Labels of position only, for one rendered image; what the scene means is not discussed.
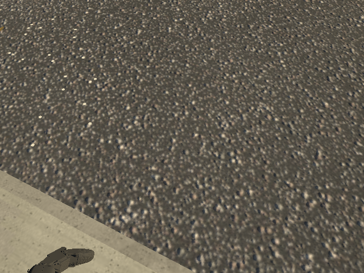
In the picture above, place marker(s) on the robot left hand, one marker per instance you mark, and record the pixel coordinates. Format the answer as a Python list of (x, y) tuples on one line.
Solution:
[(61, 259)]

